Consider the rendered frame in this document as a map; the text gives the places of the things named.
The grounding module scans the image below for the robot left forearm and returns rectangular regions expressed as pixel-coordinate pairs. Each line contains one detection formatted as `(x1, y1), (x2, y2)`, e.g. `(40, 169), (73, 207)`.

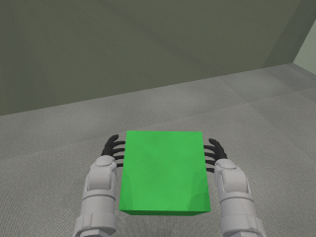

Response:
(72, 155), (118, 237)

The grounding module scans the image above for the right robot hand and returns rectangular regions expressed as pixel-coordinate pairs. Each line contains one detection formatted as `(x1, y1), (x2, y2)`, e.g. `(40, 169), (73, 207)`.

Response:
(203, 138), (227, 173)

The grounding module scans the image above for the left robot hand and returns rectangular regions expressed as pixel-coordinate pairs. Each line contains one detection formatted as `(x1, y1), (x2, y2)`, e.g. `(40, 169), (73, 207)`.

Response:
(101, 134), (125, 167)

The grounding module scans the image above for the robot right forearm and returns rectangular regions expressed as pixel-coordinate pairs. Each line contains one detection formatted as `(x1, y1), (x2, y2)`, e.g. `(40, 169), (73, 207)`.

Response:
(214, 158), (267, 237)

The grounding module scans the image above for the carton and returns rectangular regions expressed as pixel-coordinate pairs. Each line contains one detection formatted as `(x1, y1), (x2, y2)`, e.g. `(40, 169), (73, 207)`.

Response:
(118, 130), (211, 216)

